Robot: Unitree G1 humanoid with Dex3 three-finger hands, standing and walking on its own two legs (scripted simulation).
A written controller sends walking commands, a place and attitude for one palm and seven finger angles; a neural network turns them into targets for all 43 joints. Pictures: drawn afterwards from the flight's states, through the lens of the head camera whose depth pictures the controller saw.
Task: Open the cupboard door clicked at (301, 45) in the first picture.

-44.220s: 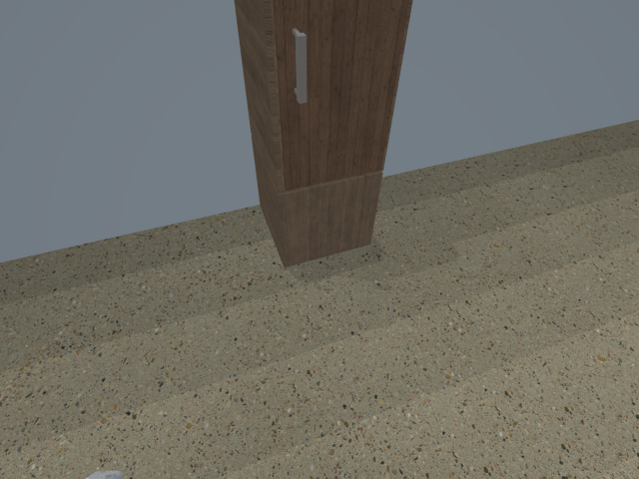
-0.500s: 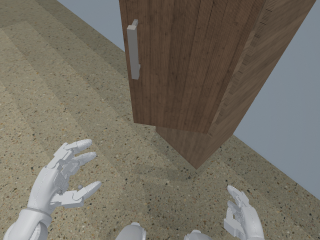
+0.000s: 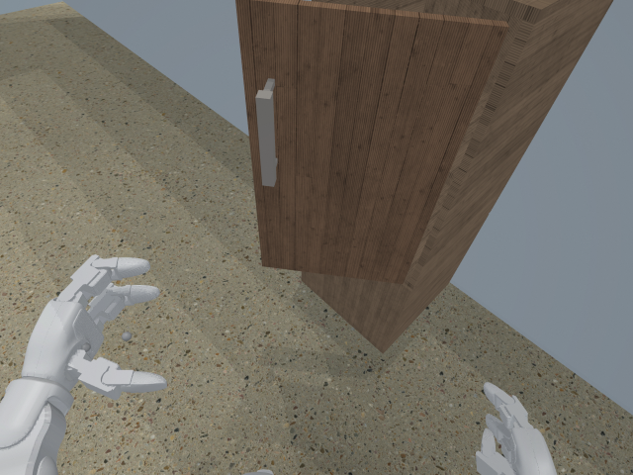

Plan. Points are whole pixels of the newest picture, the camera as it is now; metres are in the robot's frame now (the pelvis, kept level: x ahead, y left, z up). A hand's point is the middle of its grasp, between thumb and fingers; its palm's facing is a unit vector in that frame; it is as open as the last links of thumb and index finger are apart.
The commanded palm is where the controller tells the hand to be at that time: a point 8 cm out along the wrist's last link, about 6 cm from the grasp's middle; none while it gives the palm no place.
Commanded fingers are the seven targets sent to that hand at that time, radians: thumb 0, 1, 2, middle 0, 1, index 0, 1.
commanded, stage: raise the hand with hooked fingers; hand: left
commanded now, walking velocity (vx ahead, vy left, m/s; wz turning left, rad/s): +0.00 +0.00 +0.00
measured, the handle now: (269, 135) +0.58 +0.12 +0.10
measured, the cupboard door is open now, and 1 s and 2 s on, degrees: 38 38 38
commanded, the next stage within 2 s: move the hooked fingers beside the handle in 0.92 s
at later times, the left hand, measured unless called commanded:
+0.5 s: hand (108, 269) +0.30 +0.25 +0.12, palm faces -0.01 -1.00 -0.04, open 14.0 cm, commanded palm +0.27 +0.30 +0.12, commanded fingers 0.00 -0.50 0.30 -0.30 -1.20 -0.30 -1.20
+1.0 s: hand (123, 270) +0.30 +0.24 +0.12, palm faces -0.01 -1.00 -0.03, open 14.0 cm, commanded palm +0.27 +0.29 +0.12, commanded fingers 0.00 -0.50 0.30 -0.30 -1.20 -0.30 -1.20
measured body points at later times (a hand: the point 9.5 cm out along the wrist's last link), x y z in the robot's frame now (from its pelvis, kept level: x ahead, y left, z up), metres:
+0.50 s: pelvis +0.01 -0.02 +0.02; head +0.03 -0.02 +0.47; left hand +0.30 +0.31 +0.13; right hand +0.16 -0.27 -0.06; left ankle +0.01 +0.08 -0.70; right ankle +0.02 -0.14 -0.70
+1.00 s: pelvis +0.01 -0.03 +0.02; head +0.03 -0.04 +0.47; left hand +0.30 +0.29 +0.12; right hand +0.17 -0.28 -0.06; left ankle +0.01 +0.08 -0.70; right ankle +0.02 -0.14 -0.70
